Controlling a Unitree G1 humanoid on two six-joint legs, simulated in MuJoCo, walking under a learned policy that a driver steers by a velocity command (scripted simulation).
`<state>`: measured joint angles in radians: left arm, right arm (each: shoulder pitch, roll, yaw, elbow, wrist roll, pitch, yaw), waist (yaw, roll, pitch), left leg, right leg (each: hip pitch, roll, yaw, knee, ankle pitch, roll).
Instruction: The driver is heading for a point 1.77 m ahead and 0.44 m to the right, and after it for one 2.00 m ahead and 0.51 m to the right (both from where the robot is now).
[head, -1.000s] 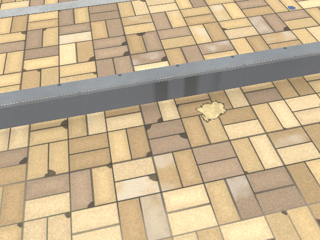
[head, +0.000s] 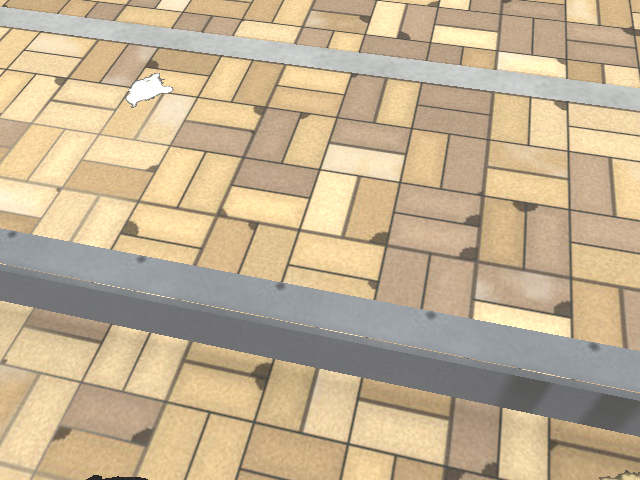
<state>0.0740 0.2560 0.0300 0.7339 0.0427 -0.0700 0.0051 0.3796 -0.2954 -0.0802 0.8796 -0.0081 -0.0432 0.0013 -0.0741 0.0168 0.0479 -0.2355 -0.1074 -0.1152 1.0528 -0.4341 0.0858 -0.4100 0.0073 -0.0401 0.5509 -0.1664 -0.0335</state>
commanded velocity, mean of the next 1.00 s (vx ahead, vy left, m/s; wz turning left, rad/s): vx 0.50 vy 0.00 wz -0.06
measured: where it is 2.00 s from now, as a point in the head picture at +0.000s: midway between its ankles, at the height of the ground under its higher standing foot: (401, 199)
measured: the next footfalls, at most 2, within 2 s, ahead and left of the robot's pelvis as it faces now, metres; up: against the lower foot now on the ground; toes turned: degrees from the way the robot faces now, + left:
left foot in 0.42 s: +0.34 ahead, +0.16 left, +0.00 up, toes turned +12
right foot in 1.00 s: +0.57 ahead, -0.08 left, +0.17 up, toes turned -12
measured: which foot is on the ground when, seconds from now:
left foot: up 0.00-0.40, down 0.42-1.00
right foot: down 0.00-0.42, up 0.44-0.98, down 1.00-1.00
